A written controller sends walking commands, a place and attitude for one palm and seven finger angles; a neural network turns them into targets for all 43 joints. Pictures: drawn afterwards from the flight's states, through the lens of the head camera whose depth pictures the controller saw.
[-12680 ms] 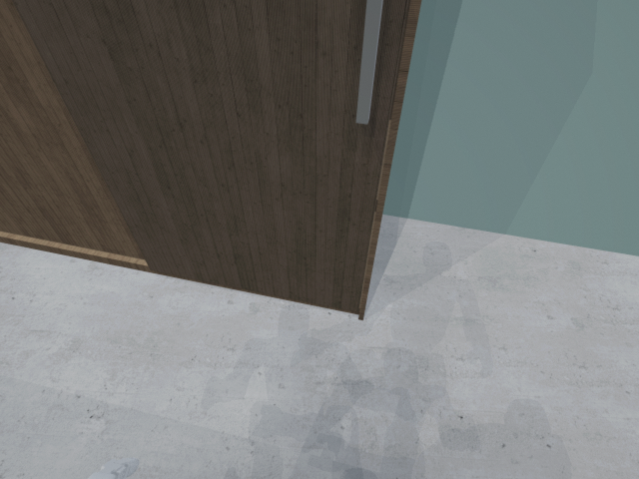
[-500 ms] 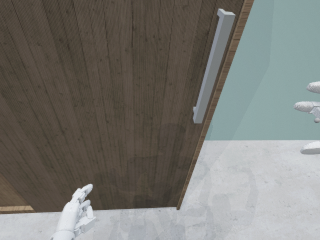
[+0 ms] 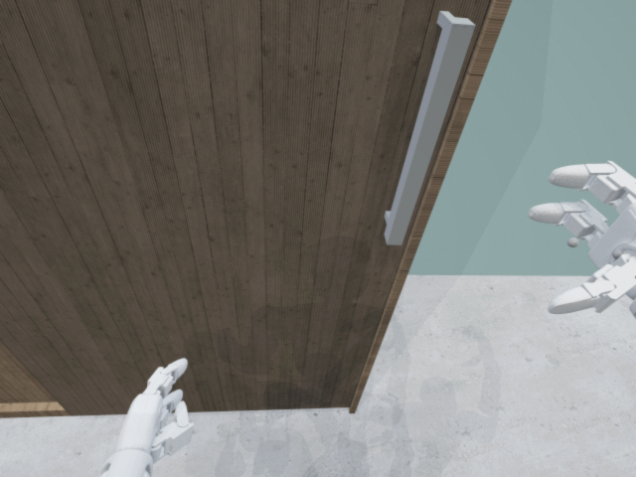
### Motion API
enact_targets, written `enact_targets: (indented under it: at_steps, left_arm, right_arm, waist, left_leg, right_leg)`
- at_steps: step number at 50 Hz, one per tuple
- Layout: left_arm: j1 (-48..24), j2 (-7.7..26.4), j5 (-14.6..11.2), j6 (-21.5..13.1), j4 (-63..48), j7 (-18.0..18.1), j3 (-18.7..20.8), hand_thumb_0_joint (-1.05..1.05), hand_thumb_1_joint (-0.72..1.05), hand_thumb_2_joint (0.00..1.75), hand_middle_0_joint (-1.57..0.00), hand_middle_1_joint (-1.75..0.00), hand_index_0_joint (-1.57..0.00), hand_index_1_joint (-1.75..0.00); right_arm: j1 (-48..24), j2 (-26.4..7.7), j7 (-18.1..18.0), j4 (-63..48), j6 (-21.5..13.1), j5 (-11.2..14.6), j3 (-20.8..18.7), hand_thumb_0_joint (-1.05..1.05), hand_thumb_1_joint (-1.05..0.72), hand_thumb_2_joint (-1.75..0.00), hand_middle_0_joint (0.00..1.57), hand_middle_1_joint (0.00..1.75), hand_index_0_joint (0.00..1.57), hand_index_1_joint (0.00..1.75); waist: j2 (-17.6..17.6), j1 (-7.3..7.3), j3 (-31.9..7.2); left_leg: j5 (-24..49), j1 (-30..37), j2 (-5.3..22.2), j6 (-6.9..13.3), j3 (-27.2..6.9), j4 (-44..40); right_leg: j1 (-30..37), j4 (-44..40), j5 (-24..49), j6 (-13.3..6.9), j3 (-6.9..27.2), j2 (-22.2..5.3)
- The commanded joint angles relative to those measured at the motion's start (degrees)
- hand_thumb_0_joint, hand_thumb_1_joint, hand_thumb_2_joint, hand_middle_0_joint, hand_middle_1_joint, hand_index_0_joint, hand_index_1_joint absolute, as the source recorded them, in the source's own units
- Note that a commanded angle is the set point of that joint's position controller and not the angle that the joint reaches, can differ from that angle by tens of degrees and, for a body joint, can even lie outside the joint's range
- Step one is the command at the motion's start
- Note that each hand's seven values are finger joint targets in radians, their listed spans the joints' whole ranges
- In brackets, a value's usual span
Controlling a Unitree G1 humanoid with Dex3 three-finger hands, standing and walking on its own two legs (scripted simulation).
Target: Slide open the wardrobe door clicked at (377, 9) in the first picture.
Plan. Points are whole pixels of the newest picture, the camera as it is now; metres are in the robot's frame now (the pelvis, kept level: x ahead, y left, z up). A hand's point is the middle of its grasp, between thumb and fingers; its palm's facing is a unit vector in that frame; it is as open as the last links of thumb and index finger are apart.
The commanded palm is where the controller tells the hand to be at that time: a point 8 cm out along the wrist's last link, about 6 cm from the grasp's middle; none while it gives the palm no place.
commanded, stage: move the hooked fingers beside the handle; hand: right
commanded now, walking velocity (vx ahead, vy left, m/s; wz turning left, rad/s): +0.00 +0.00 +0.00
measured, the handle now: (415, 145) +0.47 -0.11 +0.22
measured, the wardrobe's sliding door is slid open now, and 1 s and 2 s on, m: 0.00 0.00 0.00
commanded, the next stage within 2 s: none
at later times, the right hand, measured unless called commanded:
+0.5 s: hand (526, 203) +0.35 -0.21 +0.23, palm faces +0.00 +1.00 -0.06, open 13.9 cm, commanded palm +0.32 -0.26 +0.23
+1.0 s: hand (487, 187) +0.39 -0.18 +0.22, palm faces -0.02 +1.00 -0.04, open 13.9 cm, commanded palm +0.36 -0.23 +0.23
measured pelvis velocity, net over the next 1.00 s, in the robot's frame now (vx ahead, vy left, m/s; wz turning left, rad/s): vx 0.00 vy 0.00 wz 0.02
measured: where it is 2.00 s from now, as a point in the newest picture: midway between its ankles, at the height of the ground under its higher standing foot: outside the picture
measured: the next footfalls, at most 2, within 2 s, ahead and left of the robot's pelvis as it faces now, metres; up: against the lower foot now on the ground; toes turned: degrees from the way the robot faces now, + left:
none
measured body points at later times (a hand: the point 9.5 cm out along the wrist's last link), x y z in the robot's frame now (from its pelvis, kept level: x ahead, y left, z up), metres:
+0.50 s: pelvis +0.00 +0.00 +0.00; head -0.02 +0.03 +0.45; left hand +0.19 +0.23 -0.08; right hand +0.35 -0.27 +0.23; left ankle -0.02 +0.12 -0.74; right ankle +0.00 -0.13 -0.74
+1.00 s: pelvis +0.00 +0.00 +0.00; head -0.01 +0.03 +0.45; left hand +0.17 +0.24 -0.08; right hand +0.38 -0.24 +0.23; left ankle -0.02 +0.12 -0.74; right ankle +0.00 -0.13 -0.74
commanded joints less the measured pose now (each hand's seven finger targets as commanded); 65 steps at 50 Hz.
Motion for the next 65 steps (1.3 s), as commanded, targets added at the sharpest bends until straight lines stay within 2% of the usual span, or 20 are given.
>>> enact_targets:
  at_steps: [1,5,7,11,13,16,20,21,26,29,35,39,41,44,46,49,51,56,59,65]
  left_arm:
    - [-8.10,5.65,0.73,-3.59,-8.40,0.36,2.39,0.00,0.90,0.90,-0.20,-0.30,-0.20,-0.30]
    - [-8.64,5.56,0.04,-2.29,-8.77,0.08,2.47,0.00,0.90,0.90,-0.20,-0.30,-0.20,-0.30]
    - [-8.67,5.77,-0.16,-1.81,-9.11,-0.02,2.47,0.00,0.90,0.90,-0.20,-0.30,-0.20,-0.30]
    - [-8.39,5.44,0.04,-2.12,-9.47,0.59,2.46,0.00,0.90,0.90,-0.20,-0.30,-0.20,-0.30]
    - [-8.35,5.30,0.19,-2.38,-9.20,1.02,2.35,0.00,0.90,0.90,-0.20,-0.30,-0.20,-0.30]
    - [-7.53,5.68,0.60,-2.32,-7.64,1.22,2.53,0.00,0.90,0.90,-0.20,-0.30,-0.20,-0.30]
    - [-7.97,5.23,0.44,-1.53,-7.67,0.96,2.32,0.00,0.90,0.90,-0.20,-0.30,-0.20,-0.30]
    - [-7.43,5.66,0.41,-1.16,-7.42,0.78,2.65,0.00,0.90,0.90,-0.20,-0.30,-0.20,-0.30]
    - [-7.17,5.95,0.16,-0.03,-8.25,0.42,2.94,0.00,0.90,0.90,-0.20,-0.30,-0.20,-0.30]
    - [-7.16,5.52,0.16,-0.07,-9.12,0.51,2.94,0.00,0.90,0.90,-0.20,-0.30,-0.20,-0.30]
    - [-5.96,5.59,0.32,-0.43,-7.83,0.85,3.21,0.00,0.90,0.90,-0.20,-0.30,-0.20,-0.30]
    - [-5.24,6.14,0.24,0.36,-7.02,0.80,3.46,0.00,0.90,0.90,-0.20,-0.30,-0.20,-0.30]
    - [-5.44,6.12,0.34,0.74,-7.33,0.46,3.61,0.00,0.90,0.90,-0.20,-0.30,-0.20,-0.30]
    - [-5.79,5.47,0.30,1.09,-8.00,0.30,3.48,0.00,0.90,0.90,-0.20,-0.30,-0.20,-0.30]
    - [-5.34,5.61,0.37,1.16,-7.88,0.22,3.66,0.00,0.90,0.90,-0.20,-0.30,-0.20,-0.30]
    - [-5.20,5.35,0.53,1.09,-7.39,0.44,3.51,0.00,0.90,0.90,-0.20,-0.30,-0.20,-0.30]
    - [-4.59,5.84,0.40,1.63,-6.48,0.54,3.68,0.00,0.90,0.90,-0.20,-0.30,-0.20,-0.30]
    - [-3.71,6.02,0.43,2.70,-5.90,0.59,3.93,0.00,0.90,0.90,-0.20,-0.30,-0.20,-0.30]
    - [-3.80,5.49,0.53,2.72,-6.60,0.53,3.85,0.00,0.90,0.90,-0.20,-0.30,-0.20,-0.30]
    - [-2.60,5.69,0.84,2.98,-6.07,0.53,3.98,0.00,0.90,0.90,-0.20,-0.30,-0.20,-0.30]
  right_arm:
    - [-18.56,-19.75,-2.74,-7.22,-4.99,1.98,-11.35,0.00,0.50,-0.30,0.30,1.20,0.30,1.20]
    - [-20.46,-16.04,-3.98,-4.29,-0.98,-0.33,-6.69,0.00,0.50,-0.30,0.30,1.20,0.30,1.20]
    - [-21.79,-14.45,-3.68,-4.19,0.16,-0.81,-3.78,0.00,0.50,-0.30,0.30,1.20,0.30,1.20]
    - [-28.02,-12.30,-3.13,-7.47,-2.13,-0.64,-0.22,0.00,0.50,-0.30,0.30,1.20,0.30,1.20]
    - [-32.38,-11.96,-3.52,-8.37,-4.14,-0.51,0.26,0.00,0.50,-0.30,0.30,1.20,0.30,1.20]
    - [-33.19,-14.86,-5.24,-5.10,-5.52,-0.80,-2.63,0.00,0.50,-0.30,0.30,1.20,0.30,1.20]
    - [-32.82,-12.56,-7.23,-0.01,-3.78,-2.02,-1.26,0.00,0.50,-0.30,0.30,1.20,0.30,1.20]
    - [-31.39,-14.59,-7.61,2.32,-2.97,-2.32,-2.96,0.00,0.50,-0.30,0.30,1.20,0.30,1.20]
    - [-32.90,-14.03,-7.30,5.15,-1.81,-3.07,-1.51,0.00,0.50,-0.30,0.30,1.20,0.30,1.20]
    - [-36.65,-12.35,-6.90,1.29,-3.95,-2.85,0.29,0.00,0.50,-0.30,0.30,1.20,0.30,1.20]
    - [-39.89,-10.58,-7.83,2.50,-6.10,-2.53,1.39,0.00,0.50,-0.30,0.30,1.20,0.30,1.20]
    - [-39.13,-11.00,-9.09,7.17,-3.96,-3.39,1.28,0.00,0.50,-0.30,0.30,1.20,0.30,1.20]
    - [-37.46,-11.81,-9.72,7.16,-3.68,-3.66,0.35,0.00,0.50,-0.30,0.30,1.20,0.30,1.20]
    - [-41.19,-9.65,-10.18,4.17,-4.70,-3.88,2.53,0.00,0.50,-0.30,0.30,1.20,0.30,1.20]
    - [-41.80,-9.83,-10.39,3.90,-5.73,-3.75,2.53,0.00,0.50,-0.30,0.30,1.20,0.30,1.20]
    - [-45.30,-7.42,-10.78,4.49,-6.38,-3.77,4.40,0.00,0.50,-0.30,0.30,1.20,0.30,1.20]
    - [-43.17,-9.08,-11.31,8.83,-5.80,-4.04,3.15,0.00,0.50,-0.30,0.30,1.20,0.30,1.20]
    - [-45.93,-8.58,-12.54,13.68,-4.71,-5.06,4.13,0.00,0.50,-0.30,0.30,1.20,0.30,1.20]
    - [-50.20,-6.69,-12.96,11.47,-6.19,-5.37,5.88,0.00,0.50,-0.30,0.30,1.20,0.30,1.20]
    - [-51.15,-9.90,-13.55,13.90,-9.03,-5.57,2.86,0.00,0.50,-0.30,0.30,1.20,0.30,1.20]
  waist:
    - [2.22,-0.95,-11.95]
    - [-2.27,0.10,-8.60]
    - [-1.07,0.67,-8.87]
    - [2.04,2.04,-11.80]
    - [0.43,2.35,-13.52]
    - [1.04,1.71,-13.95]
    - [-0.64,1.31,-12.05]
    - [2.70,0.77,-11.86]
    - [2.48,1.31,-12.37]
    - [0.47,2.05,-15.63]
    - [0.30,2.71,-15.21]
    - [2.61,2.58,-12.96]
    - [3.52,1.72,-14.03]
    - [1.84,2.54,-16.12]
    - [4.09,2.61,-16.72]
    - [1.05,3.30,-16.56]
    - [4.06,3.02,-14.54]
    - [5.74,3.45,-13.88]
    - [2.66,3.93,-16.83]
    - [2.42,3.48,-18.15]
  left_leg:
    - [17.86,0.11,-1.47,1.08,-0.37,-3.71]
    - [17.56,-2.04,-0.75,1.16,-0.33,-3.26]
    - [17.62,-2.23,-0.70,1.07,-0.74,-3.57]
    - [15.99,-2.68,-1.05,0.95,-0.77,-3.65]
    - [14.50,-2.78,-1.12,1.02,-0.85,-3.52]
    - [14.66,-1.81,-1.19,1.16,-1.04,-3.89]
    - [14.89,-1.87,-0.69,1.26,-1.04,-3.58]
    - [15.26,-0.99,-0.83,1.21,-1.12,-3.89]
    - [17.51,-0.61,-0.60,1.12,-1.58,-3.63]
    - [19.36,0.08,-0.59,1.20,-1.71,-3.04]
    - [19.20,-0.95,-0.88,1.25,-1.49,-3.26]
    - [18.84,-1.26,-0.83,1.14,-1.43,-3.58]
    - [20.16,-0.12,-0.82,1.19,-1.65,-3.44]
    - [21.95,0.51,-0.71,1.22,-1.66,-2.95]
    - [22.53,1.21,-0.94,1.12,-1.74,-3.06]
    - [21.44,-0.21,-0.97,1.32,-1.76,-3.15]
    - [20.55,-0.48,-1.17,1.18,-1.82,-3.83]
    - [19.44,-0.87,-1.05,1.06,-1.93,-4.22]
    - [21.18,0.07,-0.89,1.25,-2.13,-3.65]
    - [21.86,1.74,-1.00,1.47,-2.39,-3.66]
  right_leg:
    - [6.53,-2.81,14.75,-2.33,1.81,1.53]
    - [5.06,-3.28,14.68,-2.00,1.13,1.37]
    - [5.11,-2.91,14.32,-2.21,1.06,1.33]
    - [7.77,-2.38,13.23,-2.64,1.74,1.17]
    - [8.91,-2.74,12.21,-2.58,2.13,1.40]
    - [8.63,-2.88,12.65,-2.44,2.09,1.25]
    - [6.44,-3.66,12.48,-2.19,1.53,1.49]
    - [5.44,-3.57,12.74,-2.32,1.52,1.30]
    - [4.97,-3.05,13.94,-2.59,0.82,1.26]
    - [7.20,-2.54,15.42,-2.63,0.49,1.35]
    - [8.20,-2.78,15.32,-2.64,0.61,1.26]
    - [5.97,-3.20,14.87,-2.65,0.58,1.23]
    - [5.97,-2.99,16.10,-2.74,0.47,1.20]
    - [7.43,-2.78,17.58,-2.71,0.13,1.25]
    - [7.55,-2.64,18.05,-2.89,0.16,0.95]
    - [8.67,-2.85,17.14,-2.80,0.16,1.17]
    - [7.03,-3.00,16.21,-2.86,0.08,0.97]
    - [5.67,-3.35,15.06,-2.94,-0.04,0.92]
    - [7.27,-3.16,16.69,-2.92,-0.14,1.19]
    - [7.06,-3.52,17.20,-2.82,-0.18,0.98]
